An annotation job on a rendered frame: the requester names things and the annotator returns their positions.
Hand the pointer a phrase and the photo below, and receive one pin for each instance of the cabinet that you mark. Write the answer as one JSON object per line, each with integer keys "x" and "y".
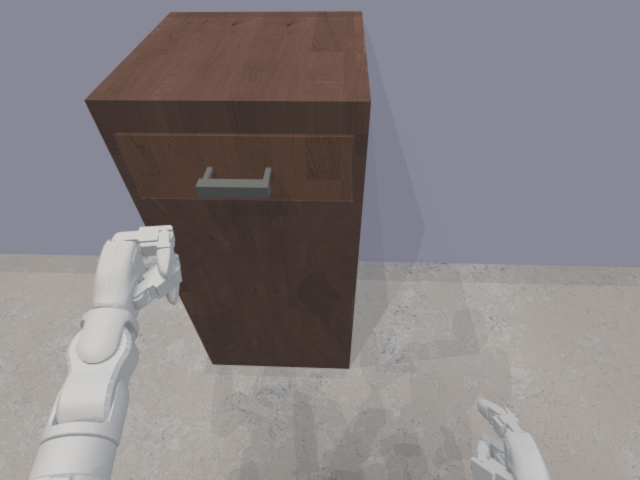
{"x": 265, "y": 282}

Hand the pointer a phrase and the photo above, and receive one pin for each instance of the drawer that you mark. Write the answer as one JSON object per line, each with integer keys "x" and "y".
{"x": 304, "y": 166}

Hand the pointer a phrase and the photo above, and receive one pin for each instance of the robot left hand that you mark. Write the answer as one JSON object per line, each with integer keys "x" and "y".
{"x": 120, "y": 268}

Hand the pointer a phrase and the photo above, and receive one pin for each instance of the left robot forearm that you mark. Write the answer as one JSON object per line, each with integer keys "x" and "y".
{"x": 85, "y": 426}

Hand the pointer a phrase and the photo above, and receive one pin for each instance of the robot right hand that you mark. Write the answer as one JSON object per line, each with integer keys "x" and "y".
{"x": 517, "y": 459}

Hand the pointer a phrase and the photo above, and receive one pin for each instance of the handle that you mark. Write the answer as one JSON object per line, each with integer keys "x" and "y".
{"x": 234, "y": 188}

